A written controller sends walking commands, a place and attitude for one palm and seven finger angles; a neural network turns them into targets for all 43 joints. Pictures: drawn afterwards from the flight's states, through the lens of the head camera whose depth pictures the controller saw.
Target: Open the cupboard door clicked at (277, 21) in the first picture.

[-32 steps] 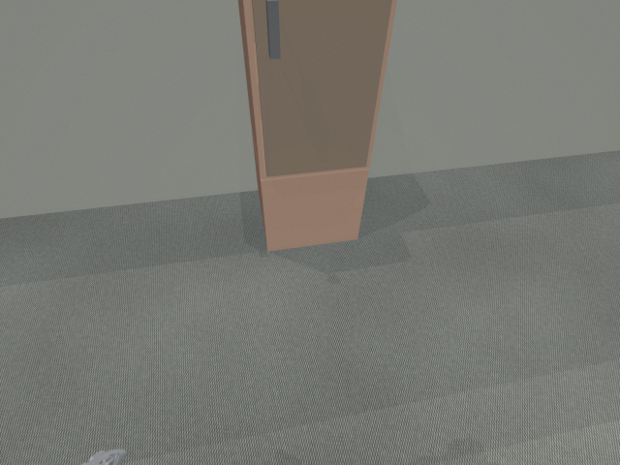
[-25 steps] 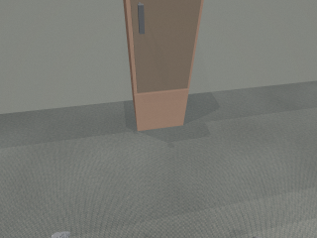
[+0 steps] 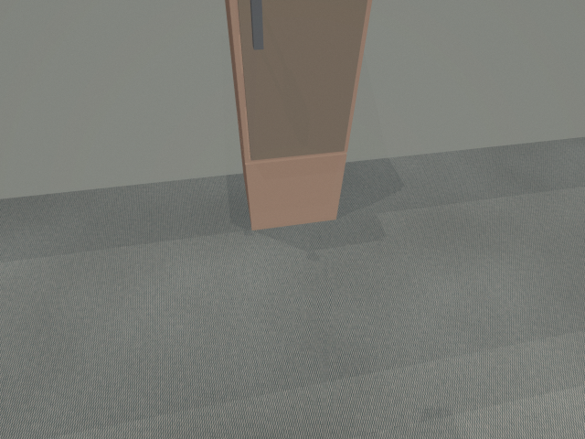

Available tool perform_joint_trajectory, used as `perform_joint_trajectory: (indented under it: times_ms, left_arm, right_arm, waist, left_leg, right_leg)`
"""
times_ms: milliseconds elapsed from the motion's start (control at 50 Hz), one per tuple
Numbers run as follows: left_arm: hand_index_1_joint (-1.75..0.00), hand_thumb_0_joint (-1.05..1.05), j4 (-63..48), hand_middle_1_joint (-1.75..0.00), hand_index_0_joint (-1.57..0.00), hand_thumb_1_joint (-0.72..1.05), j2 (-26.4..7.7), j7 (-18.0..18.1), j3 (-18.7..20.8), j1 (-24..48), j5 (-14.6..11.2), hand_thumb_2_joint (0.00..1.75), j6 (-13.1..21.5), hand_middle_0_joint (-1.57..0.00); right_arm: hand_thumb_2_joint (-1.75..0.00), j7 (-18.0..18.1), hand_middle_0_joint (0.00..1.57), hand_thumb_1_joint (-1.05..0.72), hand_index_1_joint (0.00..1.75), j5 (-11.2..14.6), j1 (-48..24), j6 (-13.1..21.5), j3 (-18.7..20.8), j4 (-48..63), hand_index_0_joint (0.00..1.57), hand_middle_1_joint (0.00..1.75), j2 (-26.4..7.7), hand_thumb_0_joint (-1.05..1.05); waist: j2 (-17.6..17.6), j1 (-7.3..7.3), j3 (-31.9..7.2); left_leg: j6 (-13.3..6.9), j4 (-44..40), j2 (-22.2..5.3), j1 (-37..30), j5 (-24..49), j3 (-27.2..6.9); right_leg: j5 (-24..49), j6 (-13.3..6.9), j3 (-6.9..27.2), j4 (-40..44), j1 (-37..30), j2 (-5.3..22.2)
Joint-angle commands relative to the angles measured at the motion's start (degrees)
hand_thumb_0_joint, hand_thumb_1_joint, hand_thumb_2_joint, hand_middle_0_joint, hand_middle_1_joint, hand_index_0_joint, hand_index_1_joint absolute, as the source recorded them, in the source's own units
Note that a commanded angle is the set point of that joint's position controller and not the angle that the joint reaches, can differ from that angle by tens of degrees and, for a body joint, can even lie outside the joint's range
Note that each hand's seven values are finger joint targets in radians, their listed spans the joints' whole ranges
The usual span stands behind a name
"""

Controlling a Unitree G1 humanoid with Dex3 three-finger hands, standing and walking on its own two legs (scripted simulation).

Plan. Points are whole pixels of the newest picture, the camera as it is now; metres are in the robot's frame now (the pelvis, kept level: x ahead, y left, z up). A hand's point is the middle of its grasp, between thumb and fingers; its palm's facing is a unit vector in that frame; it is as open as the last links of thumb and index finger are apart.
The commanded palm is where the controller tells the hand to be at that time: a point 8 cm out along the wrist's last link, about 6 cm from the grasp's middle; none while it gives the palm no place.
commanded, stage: stand and wait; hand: left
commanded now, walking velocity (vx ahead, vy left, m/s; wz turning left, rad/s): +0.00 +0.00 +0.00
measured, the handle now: (256, 19) +1.08 +0.17 +0.14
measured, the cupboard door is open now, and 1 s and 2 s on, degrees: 0 0 0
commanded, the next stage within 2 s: look at it before walking up in 0.18 s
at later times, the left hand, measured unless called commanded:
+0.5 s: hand out of the picture +0.08 +0.24 -0.15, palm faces -0.04 -0.94 -0.33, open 7.4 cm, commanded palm none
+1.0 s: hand out of the picture +0.09 +0.24 -0.15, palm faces -0.04 -0.94 -0.33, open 7.4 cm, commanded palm none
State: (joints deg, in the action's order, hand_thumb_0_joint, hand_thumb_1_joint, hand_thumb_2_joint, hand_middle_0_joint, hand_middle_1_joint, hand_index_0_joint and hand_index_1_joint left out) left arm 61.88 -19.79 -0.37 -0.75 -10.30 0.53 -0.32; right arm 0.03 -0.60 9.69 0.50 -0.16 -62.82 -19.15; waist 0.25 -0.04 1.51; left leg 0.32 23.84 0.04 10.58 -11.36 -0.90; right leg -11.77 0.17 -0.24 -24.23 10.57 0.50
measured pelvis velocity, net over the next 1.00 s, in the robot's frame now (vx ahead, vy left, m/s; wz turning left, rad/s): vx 0.02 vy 0.00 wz -0.02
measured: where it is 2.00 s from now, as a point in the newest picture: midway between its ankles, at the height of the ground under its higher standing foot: outside the picture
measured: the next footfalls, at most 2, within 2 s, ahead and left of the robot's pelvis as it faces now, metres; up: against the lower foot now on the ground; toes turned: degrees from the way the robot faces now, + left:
left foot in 1.90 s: +0.27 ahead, +0.04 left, +0.00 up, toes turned -27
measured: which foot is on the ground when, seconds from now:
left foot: down 0.00-1.00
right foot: down 0.00-1.00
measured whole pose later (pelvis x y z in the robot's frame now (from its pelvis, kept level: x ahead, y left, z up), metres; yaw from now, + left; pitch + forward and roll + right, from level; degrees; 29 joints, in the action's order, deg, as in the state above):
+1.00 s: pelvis +0.02 +0.00 +0.00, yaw -1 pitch -2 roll +0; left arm 61.7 -19.7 -0.1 -0.4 -8.6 0.6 -0.3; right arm 0.5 -0.5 6.5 0.8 -0.3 -63.0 -18.9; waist 0.3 -0.7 1.6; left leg 0.9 21.5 -0.8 8.1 -11.8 0.2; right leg -11.8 -0.2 0.8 -22.2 8.8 -0.3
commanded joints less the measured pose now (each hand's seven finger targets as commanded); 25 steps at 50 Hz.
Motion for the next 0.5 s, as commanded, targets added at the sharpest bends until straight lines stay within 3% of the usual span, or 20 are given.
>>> perform_joint_trajectory:
  times_ms: [0,140,480]
  left_arm:
    - [-0.30,0.00,-3.7,-0.30,-0.20,0.90,-11.2,0.9,2.6,3.3,0.1,0.90,1.6,-0.20]
    - [-0.30,0.00,-3.3,-0.30,-0.20,0.90,-11.4,0.9,2.6,3.4,0.3,0.90,1.6,-0.20]
    - [-0.30,0.00,-3.5,-0.30,-0.20,0.90,-11.5,0.9,2.7,4.3,0.2,0.90,1.8,-0.20]
  right_arm:
    - [-0.90,0.6,0.20,-0.90,0.30,0.0,-3.7,1.6,2.4,3.8,0.20,0.30,-11.8,0.00]
    - [-0.90,0.5,0.20,-0.90,0.30,0.0,-3.9,1.4,2.4,3.4,0.20,0.30,-11.7,0.00]
    - [-0.90,0.6,0.20,-0.90,0.30,0.0,-4.8,1.5,2.3,3.3,0.20,0.30,-11.7,0.00]
  waist:
    - [-0.6,-0.01,-2.6]
    - [-0.6,-0.15,-1.2]
    - [-0.7,-0.08,-2.6]
  left_leg:
    - [-2.1,-5.4,-6.3,0.0,1.9,-5.7]
    - [-2.0,-5.7,-6.2,0.4,1.1,-5.8]
    - [-1.8,-5.8,-6.5,-1.5,5.1,-5.2]
  right_leg:
    - [-0.8,-2.1,6.3,5.3,0.0,6.1]
    - [-1.9,-2.1,6.6,6.2,0.7,6.1]
    - [3.2,-2.0,6.3,6.2,-0.9,6.3]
